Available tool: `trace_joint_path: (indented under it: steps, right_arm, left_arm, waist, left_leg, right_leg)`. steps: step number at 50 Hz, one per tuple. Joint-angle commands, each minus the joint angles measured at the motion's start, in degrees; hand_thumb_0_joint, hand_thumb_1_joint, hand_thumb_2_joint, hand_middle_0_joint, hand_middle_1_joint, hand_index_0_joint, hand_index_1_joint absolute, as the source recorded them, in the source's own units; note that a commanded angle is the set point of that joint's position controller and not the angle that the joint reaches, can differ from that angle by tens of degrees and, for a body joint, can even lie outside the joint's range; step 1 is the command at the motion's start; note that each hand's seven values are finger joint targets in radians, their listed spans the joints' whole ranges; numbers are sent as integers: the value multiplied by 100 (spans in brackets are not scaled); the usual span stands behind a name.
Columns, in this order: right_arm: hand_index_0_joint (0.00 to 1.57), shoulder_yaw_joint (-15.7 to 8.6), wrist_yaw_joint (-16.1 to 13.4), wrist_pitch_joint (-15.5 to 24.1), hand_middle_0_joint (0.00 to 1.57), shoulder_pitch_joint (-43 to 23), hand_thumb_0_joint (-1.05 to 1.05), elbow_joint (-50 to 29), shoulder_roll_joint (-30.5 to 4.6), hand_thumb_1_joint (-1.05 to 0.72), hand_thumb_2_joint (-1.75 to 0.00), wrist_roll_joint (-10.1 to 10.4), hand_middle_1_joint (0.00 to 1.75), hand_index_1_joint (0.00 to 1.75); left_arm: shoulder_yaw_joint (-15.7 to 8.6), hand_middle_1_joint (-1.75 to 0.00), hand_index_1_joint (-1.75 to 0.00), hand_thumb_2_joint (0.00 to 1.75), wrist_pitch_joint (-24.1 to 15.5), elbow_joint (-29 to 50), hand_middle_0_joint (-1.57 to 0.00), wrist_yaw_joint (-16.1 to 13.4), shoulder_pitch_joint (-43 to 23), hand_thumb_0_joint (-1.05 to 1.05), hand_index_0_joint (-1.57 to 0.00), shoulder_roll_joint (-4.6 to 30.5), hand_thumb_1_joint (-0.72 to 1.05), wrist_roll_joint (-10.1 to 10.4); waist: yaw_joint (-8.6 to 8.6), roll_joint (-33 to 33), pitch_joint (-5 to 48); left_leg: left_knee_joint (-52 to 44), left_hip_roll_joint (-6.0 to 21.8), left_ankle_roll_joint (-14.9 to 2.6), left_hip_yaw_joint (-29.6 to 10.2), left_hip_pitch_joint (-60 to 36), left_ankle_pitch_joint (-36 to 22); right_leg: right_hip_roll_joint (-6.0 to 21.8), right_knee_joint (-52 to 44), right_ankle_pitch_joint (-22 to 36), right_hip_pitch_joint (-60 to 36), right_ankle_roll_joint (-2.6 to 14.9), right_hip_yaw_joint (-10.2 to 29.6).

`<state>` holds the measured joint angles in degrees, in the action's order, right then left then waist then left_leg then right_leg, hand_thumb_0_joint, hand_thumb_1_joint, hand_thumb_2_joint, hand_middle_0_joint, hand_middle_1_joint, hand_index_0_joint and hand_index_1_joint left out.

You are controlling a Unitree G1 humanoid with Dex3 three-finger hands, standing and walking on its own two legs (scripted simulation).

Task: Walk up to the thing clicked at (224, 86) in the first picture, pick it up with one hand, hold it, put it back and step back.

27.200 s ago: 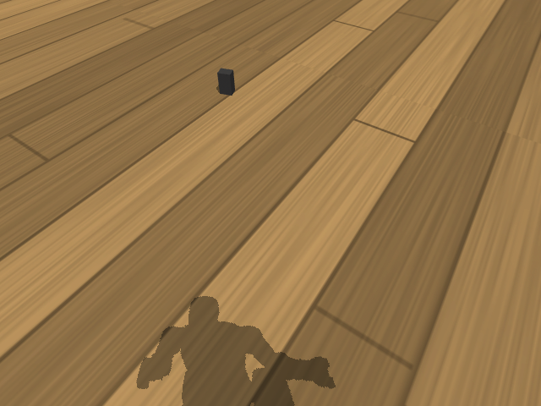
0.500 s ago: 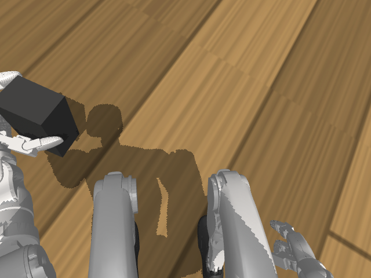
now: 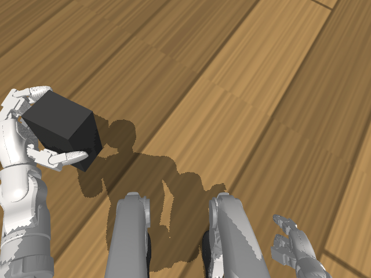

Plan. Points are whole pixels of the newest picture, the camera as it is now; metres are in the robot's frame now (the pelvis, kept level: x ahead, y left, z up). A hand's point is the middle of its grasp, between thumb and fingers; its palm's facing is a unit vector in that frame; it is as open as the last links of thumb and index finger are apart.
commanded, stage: lift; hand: left
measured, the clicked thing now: (68, 135) +0.39 +0.24 -0.02
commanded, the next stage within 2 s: hold in 1.66 s
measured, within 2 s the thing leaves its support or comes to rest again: neither
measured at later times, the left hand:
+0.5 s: hand (22, 93) +0.38 +0.23 +0.16, palm faces +0.28 -0.96 -0.03, open 13.1 cm
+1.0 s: hand (9, 51) +0.39 +0.21 +0.23, palm faces +0.29 -0.96 -0.03, open 13.1 cm
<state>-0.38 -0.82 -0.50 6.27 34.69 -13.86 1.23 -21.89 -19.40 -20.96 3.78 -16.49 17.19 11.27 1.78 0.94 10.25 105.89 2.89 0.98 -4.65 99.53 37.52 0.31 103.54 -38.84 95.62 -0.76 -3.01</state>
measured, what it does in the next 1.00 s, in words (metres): rises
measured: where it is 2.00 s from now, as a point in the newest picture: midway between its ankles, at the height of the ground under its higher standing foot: (177, 272)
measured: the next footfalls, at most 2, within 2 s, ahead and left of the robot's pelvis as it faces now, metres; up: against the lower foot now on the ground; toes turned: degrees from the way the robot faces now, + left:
none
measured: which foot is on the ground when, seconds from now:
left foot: down 0.00-1.00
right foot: down 0.00-1.00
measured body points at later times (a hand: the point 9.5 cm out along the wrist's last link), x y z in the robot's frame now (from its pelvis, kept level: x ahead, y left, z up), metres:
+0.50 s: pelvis +0.03 +0.00 +0.13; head +0.14 +0.03 +0.57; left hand +0.36 +0.28 +0.17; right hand +0.20 -0.24 +0.03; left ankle +0.07 +0.13 -0.48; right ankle +0.07 -0.13 -0.47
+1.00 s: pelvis +0.05 +0.00 +0.19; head +0.13 +0.02 +0.63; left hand +0.36 +0.26 +0.23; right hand +0.20 -0.23 +0.07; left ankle +0.07 +0.13 -0.48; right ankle +0.07 -0.13 -0.47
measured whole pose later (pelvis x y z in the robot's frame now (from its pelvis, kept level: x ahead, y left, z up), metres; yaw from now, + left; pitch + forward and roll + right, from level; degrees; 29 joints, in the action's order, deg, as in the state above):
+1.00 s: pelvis +0.05 +0.00 +0.19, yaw +3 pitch +14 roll -2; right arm 0.0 -1.7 1.0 12.5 35.7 -11.5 -0.8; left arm -9.8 -19.6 -19.8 -4.7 -6.7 9.5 7.0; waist 1.3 1.0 5.6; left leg 63.4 2.6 0.8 -1.8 49.5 28.3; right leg 0.8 61.0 -29.0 46.2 -0.9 -2.4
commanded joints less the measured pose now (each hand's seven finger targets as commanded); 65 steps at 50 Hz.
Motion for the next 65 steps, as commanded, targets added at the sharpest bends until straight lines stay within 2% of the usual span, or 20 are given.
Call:
trace_joint_path:
  steps: [1,6,9,11,12,15,20,23,27,28,39,48,50,51,53,54,56,58,59,65]
  right_arm:
    - [20,-443,-163,214,20,374,0,-697,-975,-90,-89,58,30,30]
    - [20,-398,-199,274,20,460,0,-669,-849,-90,-89,52,30,30]
    - [20,-390,-236,323,20,477,0,-623,-820,-90,-89,54,30,30]
    - [20,-378,-235,338,20,504,0,-630,-818,-90,-89,32,30,30]
    - [20,-359,-226,343,20,495,0,-618,-788,-90,-89,22,30,30]
    - [20,-360,-205,354,20,520,0,-605,-781,-90,-89,11,30,30]
    - [20,-351,-174,423,20,565,0,-652,-743,-91,-89,-19,30,30]
    - [20,-335,-162,443,20,496,0,-674,-716,-91,-89,-25,30,30]
    - [20,-321,-165,464,20,530,0,-662,-687,-91,-89,-57,30,30]
    - [20,-324,-167,469,20,572,0,-636,-680,-91,-89,-62,30,30]
    - [20,-283,-190,401,20,658,0,-624,-620,-91,-89,-144,30,30]
    - [20,-288,-180,325,20,731,0,-484,-558,-91,-89,-197,30,30]
    - [20,-270,-195,340,20,636,0,-634,-551,-91,-89,-184,30,30]
    - [20,-280,-198,308,20,757,0,-466,-568,-91,-89,-192,30,30]
    - [20,-260,-178,326,20,637,0,-607,-536,-91,-89,-193,30,30]
    - [20,-287,-181,291,20,758,0,-439,-584,-91,-89,-195,30,30]
    - [20,-267,-176,299,20,618,0,-587,-555,-91,-89,-189,30,30]
    - [20,-300,-188,260,20,711,0,-479,-570,-91,-89,-198,30,30]
    - [20,-261,-172,283,20,597,0,-594,-544,-90,-89,-190,30,30]
    - [20,-294,-187,249,20,644,0,-528,-573,-91,-89,-200,30,30]
  left_arm:
    - [-139,-130,-126,113,-238,1899,-108,-260,-830,0,-115,1068,1,74]
    - [224,-128,-124,111,-115,2121,-108,-411,-583,0,-114,710,0,45]
    - [239,-128,-125,112,-94,1833,-109,-489,-454,0,-115,659,0,-8]
    - [109,-127,-124,111,-137,1862,-109,-525,-399,0,-114,771,0,-41]
    - [326,-128,-125,111,-159,1875,-109,-504,-413,0,-115,607,-1,-71]
    - [306,-126,-123,110,-228,1697,-109,-495,-339,0,-114,583,1,-88]
    - [677,-127,-124,109,-297,1594,-111,-470,-349,0,-115,251,-6,-126]
    - [566,-126,-123,107,-377,1777,-110,-534,-457,0,-115,415,-7,-155]
    - [816,-127,-124,109,-417,1684,-111,-591,-351,0,-116,110,-6,-172]
    - [660,-127,-125,110,-428,1678,-113,-641,-301,0,-117,249,-5,-209]
    - [975,-129,-127,112,-469,1651,-114,-822,-320,0,-118,-27,-4,-342]
    - [993,-130,-128,115,-474,1355,-113,-885,-299,0,-118,-103,-2,-382]
    - [1041,-129,-127,114,-513,1726,-112,-890,-551,0,-117,-72,-3,-366]
    - [976,-130,-128,114,-464,1303,-114,-882,-278,0,-118,-56,-3,-385]
    - [1095,-130,-128,113,-529,1759,-113,-872,-606,0,-117,-109,-5,-366]
    - [1005,-130,-128,114,-480,1260,-113,-885,-328,0,-117,-119,-4,-355]
    - [1078,-128,-126,112,-529,1679,-111,-899,-589,0,-116,-102,-5,-364]
    - [1009,-128,-127,112,-475,1225,-112,-914,-271,0,-116,-135,-4,-382]
    - [1098,-128,-127,112,-510,1617,-112,-909,-479,0,-116,-148,-6,-370]
    - [1087,-128,-126,111,-428,1414,-111,-934,-459,0,-116,-181,-5,-386]
  waist:
    - [-36,565,3322]
    - [75,423,2898]
    - [130,239,2454]
    - [32,329,2499]
    - [53,402,2385]
    - [-12,435,2165]
    - [97,336,1969]
    - [-46,365,1927]
    - [62,235,1771]
    - [17,189,1847]
    - [-3,226,1719]
    - [35,139,1291]
    - [-5,152,1583]
    - [23,97,1390]
    - [4,237,1460]
    - [23,84,1332]
    - [-47,186,1369]
    - [17,-57,1210]
    - [-45,131,1251]
    - [16,-2,1180]
  left_leg:
    - [-2005,-102,-188,30,-3352,-1160]
    - [-2478,-114,-205,84,-3748,-1453]
    - [-2788,-124,-204,96,-3856,-1278]
    - [-2945,-137,-201,108,-4127,-1644]
    - [-3103,-142,-182,88,-4279,-1623]
    - [-3412,-127,-144,71,-4649,-1806]
    - [-3806,-138,-142,113,-4984,-1727]
    - [-4047,-160,-133,158,-5194,-1625]
    - [-4237,-174,-143,196,-5358,-1756]
    - [-4295,-166,-145,184,-5475,-1880]
    - [-4880,-155,-97,217,-6220,-2351]
    - [-5226,-162,-97,268,-6411,-2377]
    - [-5233,-179,-109,312,-6531,-2604]
    - [-5273,-172,-109,305,-6574,-2579]
    - [-5347,-166,-90,307,-6674,-2581]
    - [-5378,-152,-93,273,-6705,-2638]
    - [-5428,-174,-84,313,-6713,-2629]
    - [-5486,-176,-109,328,-6634,-2480]
    - [-5518,-190,-92,356,-6667,-2508]
    - [-5592,-186,-110,389,-6812,-2638]
  right_leg:
    - [-93,-1905,1367,-2224,214,34]
    - [-111,-2463,1684,-2858,182,46]
    - [-111,-2825,1569,-3157,170,67]
    - [-94,-2921,1893,-3462,176,67]
    - [-94,-2993,1863,-3457,191,56]
    - [-94,-3231,1946,-3610,205,21]
    - [-77,-3702,1983,-4078,189,29]
    - [-56,-3959,1885,-4350,183,60]
    - [-56,-4230,2083,-4684,158,68]
    - [-61,-4248,2199,-4782,159,53]
    - [-82,-4740,2615,-5434,154,-1]
    - [-114,-5091,2666,-5750,134,-8]
    - [-82,-5158,2946,-6026,111,36]
    - [-90,-5196,2901,-5958,115,32]
    - [-93,-5224,2900,-6019,127,24]
    - [-102,-5248,2893,-5986,126,-4]
    - [-80,-5293,2917,-6140,125,19]
    - [-93,-5403,2843,-6195,94,34]
    - [-75,-5421,2867,-6270,108,48]
    - [-86,-5566,3041,-6392,85,73]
